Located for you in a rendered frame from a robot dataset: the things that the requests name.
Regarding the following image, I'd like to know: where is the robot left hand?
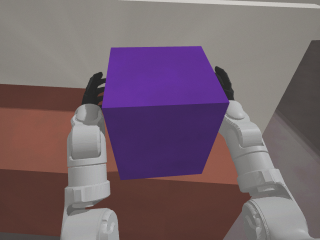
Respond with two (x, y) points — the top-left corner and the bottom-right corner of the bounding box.
(81, 72), (106, 110)

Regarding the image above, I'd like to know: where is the robot right forearm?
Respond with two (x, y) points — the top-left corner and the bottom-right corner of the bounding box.
(218, 100), (309, 233)

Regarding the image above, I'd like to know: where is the left robot upper arm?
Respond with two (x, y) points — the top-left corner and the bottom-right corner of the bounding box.
(61, 208), (120, 240)

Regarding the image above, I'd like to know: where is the right robot upper arm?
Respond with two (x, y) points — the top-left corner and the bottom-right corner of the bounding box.
(242, 195), (320, 240)

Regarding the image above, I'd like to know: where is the robot left forearm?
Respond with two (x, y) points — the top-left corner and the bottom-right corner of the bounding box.
(60, 103), (111, 240)

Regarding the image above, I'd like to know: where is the carton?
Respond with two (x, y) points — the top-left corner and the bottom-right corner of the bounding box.
(101, 46), (230, 180)

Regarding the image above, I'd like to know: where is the pedestal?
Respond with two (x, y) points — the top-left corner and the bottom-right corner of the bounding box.
(0, 84), (252, 240)

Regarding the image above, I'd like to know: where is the robot right hand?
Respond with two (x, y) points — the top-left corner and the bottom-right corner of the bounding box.
(215, 66), (234, 101)

